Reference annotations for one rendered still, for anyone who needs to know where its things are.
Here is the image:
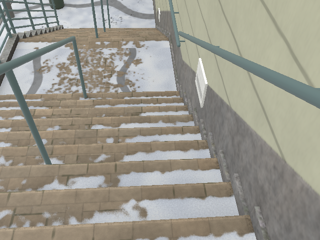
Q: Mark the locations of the stairs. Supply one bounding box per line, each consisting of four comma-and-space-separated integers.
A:
26, 28, 167, 39
0, 91, 257, 240

